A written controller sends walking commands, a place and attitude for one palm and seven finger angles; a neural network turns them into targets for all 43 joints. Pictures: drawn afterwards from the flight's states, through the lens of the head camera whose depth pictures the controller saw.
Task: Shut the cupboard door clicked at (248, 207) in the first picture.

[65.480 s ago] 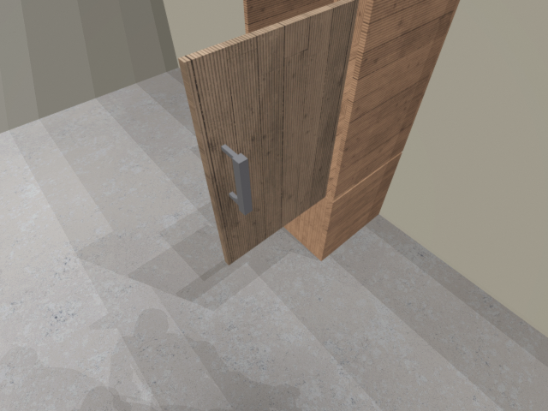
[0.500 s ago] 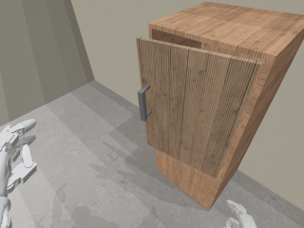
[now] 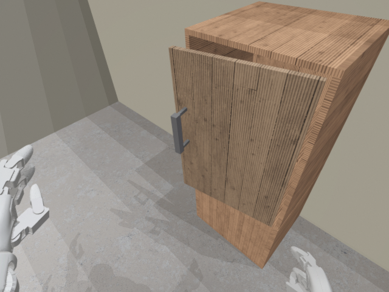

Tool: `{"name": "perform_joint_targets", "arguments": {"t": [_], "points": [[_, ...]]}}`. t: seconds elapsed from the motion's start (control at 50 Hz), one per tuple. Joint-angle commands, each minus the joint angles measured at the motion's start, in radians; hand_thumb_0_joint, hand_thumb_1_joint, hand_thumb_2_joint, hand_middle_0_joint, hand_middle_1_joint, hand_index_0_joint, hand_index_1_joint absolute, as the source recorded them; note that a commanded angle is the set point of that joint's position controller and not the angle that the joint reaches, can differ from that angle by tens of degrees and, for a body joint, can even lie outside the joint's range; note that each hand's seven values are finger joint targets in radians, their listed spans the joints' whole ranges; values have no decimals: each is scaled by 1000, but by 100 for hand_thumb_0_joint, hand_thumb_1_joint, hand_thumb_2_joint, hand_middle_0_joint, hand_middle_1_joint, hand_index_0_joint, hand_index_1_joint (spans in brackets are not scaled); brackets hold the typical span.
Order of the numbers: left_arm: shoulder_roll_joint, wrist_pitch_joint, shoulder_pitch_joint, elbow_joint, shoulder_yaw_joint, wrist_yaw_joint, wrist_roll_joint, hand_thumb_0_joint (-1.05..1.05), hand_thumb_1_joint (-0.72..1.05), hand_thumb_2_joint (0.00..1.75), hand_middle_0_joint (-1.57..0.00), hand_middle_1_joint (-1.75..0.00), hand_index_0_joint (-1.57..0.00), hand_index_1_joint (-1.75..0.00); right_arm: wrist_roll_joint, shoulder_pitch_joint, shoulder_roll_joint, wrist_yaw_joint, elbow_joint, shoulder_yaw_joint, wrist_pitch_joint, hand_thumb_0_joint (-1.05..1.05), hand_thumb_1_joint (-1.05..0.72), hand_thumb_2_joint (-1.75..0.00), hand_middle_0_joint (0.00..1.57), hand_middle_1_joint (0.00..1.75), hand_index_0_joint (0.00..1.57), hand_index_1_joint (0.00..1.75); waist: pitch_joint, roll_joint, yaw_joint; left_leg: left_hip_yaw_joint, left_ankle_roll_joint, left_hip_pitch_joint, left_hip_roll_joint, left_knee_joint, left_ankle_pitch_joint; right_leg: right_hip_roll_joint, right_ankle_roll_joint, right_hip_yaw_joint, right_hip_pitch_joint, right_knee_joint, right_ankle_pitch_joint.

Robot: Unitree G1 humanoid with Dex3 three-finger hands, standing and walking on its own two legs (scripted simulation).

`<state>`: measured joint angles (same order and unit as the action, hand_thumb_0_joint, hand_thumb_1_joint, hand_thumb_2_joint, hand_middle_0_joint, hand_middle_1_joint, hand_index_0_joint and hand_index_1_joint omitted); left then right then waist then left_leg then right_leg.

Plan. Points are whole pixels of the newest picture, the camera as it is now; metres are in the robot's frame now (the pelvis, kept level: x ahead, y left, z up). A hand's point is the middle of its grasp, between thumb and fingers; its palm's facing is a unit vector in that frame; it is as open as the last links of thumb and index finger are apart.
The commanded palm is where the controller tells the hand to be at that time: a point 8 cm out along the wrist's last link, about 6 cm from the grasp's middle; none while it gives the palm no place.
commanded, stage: step back with the hand held close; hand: left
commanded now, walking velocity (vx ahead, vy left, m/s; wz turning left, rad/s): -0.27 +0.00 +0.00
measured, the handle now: (181, 130) +0.60 +0.12 -0.01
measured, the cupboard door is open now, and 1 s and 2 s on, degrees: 11 11 11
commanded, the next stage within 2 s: stop stepping back and stand still in 1.50 s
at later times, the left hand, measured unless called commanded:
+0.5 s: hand (31, 217) +0.18 +0.28 +0.15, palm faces +0.36 -0.79 -0.50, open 7.4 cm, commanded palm +0.12 +0.32 +0.17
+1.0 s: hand (2, 250) +0.12 +0.29 +0.15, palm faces +0.46 -0.77 -0.44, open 7.4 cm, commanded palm +0.06 +0.33 +0.17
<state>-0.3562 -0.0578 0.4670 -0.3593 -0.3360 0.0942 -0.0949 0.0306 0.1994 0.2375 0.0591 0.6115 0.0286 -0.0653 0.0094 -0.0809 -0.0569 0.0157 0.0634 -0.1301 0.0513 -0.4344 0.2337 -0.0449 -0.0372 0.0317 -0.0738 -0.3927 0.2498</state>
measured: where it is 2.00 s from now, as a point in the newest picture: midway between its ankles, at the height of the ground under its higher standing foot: outside the picture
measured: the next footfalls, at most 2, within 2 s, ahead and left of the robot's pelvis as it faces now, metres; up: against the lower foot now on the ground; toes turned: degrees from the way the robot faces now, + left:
right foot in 1.40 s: -0.27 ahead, -0.10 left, +0.00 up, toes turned -3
left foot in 1.70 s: -0.09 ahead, +0.10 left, +0.00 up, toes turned -4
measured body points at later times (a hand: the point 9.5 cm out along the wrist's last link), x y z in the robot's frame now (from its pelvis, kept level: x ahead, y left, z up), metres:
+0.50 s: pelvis -0.03 +0.02 -0.01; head -0.03 +0.02 +0.44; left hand +0.15 +0.32 +0.18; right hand +0.14 -0.23 -0.09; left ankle +0.01 +0.08 -0.74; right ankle -0.02 -0.09 -0.74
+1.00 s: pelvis -0.08 +0.03 -0.03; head -0.08 +0.04 +0.42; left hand +0.09 +0.33 +0.18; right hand +0.07 -0.22 -0.10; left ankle +0.00 +0.08 -0.74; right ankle -0.02 -0.09 -0.74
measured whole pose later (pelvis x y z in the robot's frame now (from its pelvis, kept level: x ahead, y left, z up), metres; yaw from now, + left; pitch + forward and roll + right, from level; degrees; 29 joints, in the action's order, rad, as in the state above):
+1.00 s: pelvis -0.08 +0.03 -0.03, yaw +0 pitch +0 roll -2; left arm -0.42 -0.22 0.49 -0.49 -0.45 0.15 -0.02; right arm 0.00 0.23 0.23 0.06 0.58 0.00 -0.02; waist 0.00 0.00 0.01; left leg 0.06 0.09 -0.49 0.03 -0.72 0.28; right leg -0.03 -0.01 0.04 -0.42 -0.66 0.24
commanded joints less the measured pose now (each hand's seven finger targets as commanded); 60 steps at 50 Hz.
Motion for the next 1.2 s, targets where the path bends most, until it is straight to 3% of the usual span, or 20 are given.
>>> {"name": "perform_joint_targets", "arguments": {"t": [0.0, 0.06, 0.12, 0.18, 0.22, 0.34, 0.42, 0.5, 0.58, 0.68, 0.7, 0.84, 0.9, 0.96, 1.0, 1.02, 1.06, 1.1, 1.12, 1.18], "points": [[-217, -124, -92, -177, -159, 27, 14, 0, 90, 90, -20, -30, -20, -30, -4, -132, 112, 13, -158, -55, -13, 0, -90, -90, 20, 30, 20, 30, -3, 74, 40, -90, -5, -51, -82, -39, -58, 171, 1, -190, -183, 150, -88], [-201, -144, -57, -191, -132, 33, 20, 0, 90, 90, -20, -30, -20, -30, -4, -122, 116, 15, -158, -63, 7, 0, -90, -90, 20, 30, 20, 30, 54, 47, 50, -88, -12, -49, -95, -60, -102, 196, -18, -181, -185, 99, -134], [-239, -153, -26, -244, -168, 43, 18, 0, 90, 90, -20, -30, -20, -30, -3, -124, 121, 26, -174, -70, 22, 0, -90, -90, 20, 30, 20, 30, 138, 16, 47, -104, -17, -40, -127, -29, -289, 164, -3, -127, -111, -17, -322], [-267, -142, 8, -278, -200, 48, 15, 0, 90, 90, -20, -30, -20, -30, -1, -117, 126, 34, -200, -75, 47, 0, -90, -90, 20, 30, 20, 30, 191, 31, 44, -108, -20, -47, -151, -29, -478, 128, 18, -98, -62, -103, -447], [-271, -134, 48, -275, -214, 51, 11, 0, 90, 90, -20, -30, -20, -30, 2, -113, 122, 33, -210, -78, 62, 0, -90, -90, 20, 30, 20, 30, 213, 51, 46, -105, -24, -62, -156, -49, -518, 137, 15, -105, -47, -126, -497], [-268, -134, 96, -264, -220, 57, 8, 0, 90, 90, -20, -30, -20, -30, 4, -112, 128, 34, -227, -81, 79, 0, -90, -90, 20, 30, 20, 30, 166, 62, 49, -136, -16, -187, -175, -7, -327, 130, 17, -122, -66, -135, -342], [-271, -147, 84, -293, -220, 62, 15, 0, 90, 90, -20, -30, -20, -30, -1, -113, 131, 40, -231, -76, 68, 0, -90, -90, 20, 30, 20, 30, 133, 26, 46, -178, 1, -284, -199, 62, -164, 98, 29, -112, -51, -154, -207], [-285, -166, 37, -305, -244, 68, 36, 0, 90, 90, -20, -30, -20, -30, -8, -108, 144, 46, -229, -79, 50, 0, -90, -90, 20, 30, 20, 30, 87, -9, 48, -218, 36, -482, -217, 136, 197, 75, 36, -120, 30, -188, -100], [-252, -186, 5, -309, -223, 70, 53, 0, 90, 90, -20, -30, -20, -30, -11, -86, 144, 44, -226, -78, 31, 0, -90, -90, 20, 30, 20, 30, 64, -4, 57, -237, 52, -589, -217, 149, 394, 70, 33, -131, 53, -212, -20], [-238, -200, -41, -326, -210, 74, 67, 0, 90, 90, -20, -30, -20, -30, -16, -70, 146, 35, -215, -81, 12, 0, -90, -90, 20, 30, 20, 30, 46, 2, 63, -226, 48, -610, -200, 99, 451, 84, 17, -164, 0, -203, 71], [-264, -206, -47, -343, -235, 76, 74, 0, 90, 90, -20, -30, -20, -30, -21, -72, 151, 36, -212, -84, 5, 0, -90, -90, 20, 30, 20, 30, 57, -11, 60, -234, 48, -607, -204, 108, 452, 82, 18, -159, 9, -206, 68], [-248, -223, -48, -313, -239, 78, 75, 0, 90, 90, -20, -30, -20, -30, -27, -69, 141, 29, -195, -83, -2, 0, -90, -90, 20, 30, 20, 30, 40, 16, 60, -239, 51, -698, -228, 95, 462, 77, 14, -166, 28, -266, 34], [-262, -229, -46, -323, -251, 80, 80, 0, 90, 90, -20, -30, -20, -30, -29, -64, 142, 21, -189, -88, -1, 0, -90, -90, 20, 30, 20, 30, 43, 26, 62, -217, 36, -682, -198, 25, 458, 118, -10, -230, -23, -211, 90], [-262, -236, -9, -344, -242, 88, 71, 0, 90, 90, -20, -30, -20, -30, -29, -56, 121, 12, -185, -83, -1, 0, -90, -90, 20, 30, 20, 30, 70, 92, 68, -175, 6, -552, -153, -78, 344, 190, -41, -297, -151, -109, 116], [-287, -241, -3, -381, -257, 96, 67, 0, 90, 90, -20, -30, -20, -30, -29, -57, 122, 10, -178, -84, -2, 0, -90, -90, 20, 30, 20, 30, 89, 83, 72, -172, -5, -479, -142, -100, 290, 214, -55, -297, -206, -84, 113], [-276, -244, 10, -390, -244, 98, 64, 0, 90, 90, -20, -30, -20, -30, -27, -57, 112, 10, -178, -78, -2, 0, -90, -90, 20, 30, 20, 30, 92, 77, 76, -178, -4, -449, -147, -83, 270, 199, -47, -262, -228, -92, 106], [-288, -255, 42, -396, -274, 102, 65, 0, 90, 90, -20, -30, -20, -30, -28, -68, 123, 19, -179, -79, -11, 0, -90, -90, 20, 30, 20, 30, 113, -1, 72, -229, 25, -509, -202, 36, 307, 106, -3, -171, -137, -194, 58], [-286, -262, 37, -386, -296, 94, 69, 0, 90, 90, -20, -30, -20, -30, -32, -87, 140, 31, -181, -87, -26, 0, -90, -90, 20, 30, 20, 30, 109, -117, 60, -357, 65, -689, -318, 231, 475, -5, 38, -71, 45, -395, 18], [-281, -259, 21, -387, -298, 87, 68, 0, 90, 90, -20, -30, -20, -30, -40, -82, 140, 34, -172, -91, -30, 0, -90, -90, 20, 30, 20, 30, 104, -143, 60, -387, 78, -731, -370, 287, 520, -31, 47, -56, 87, -474, 43], [-253, -253, 12, -364, -270, 71, 58, 0, 90, 90, -20, -30, -20, -30, -50, -67, 122, 27, -154, -95, -47, 0, -90, -90, 20, 30, 20, 30, 90, -67, 56, -362, 71, -580, -359, 258, 374, -40, 40, -58, -16, -453, 159]]}}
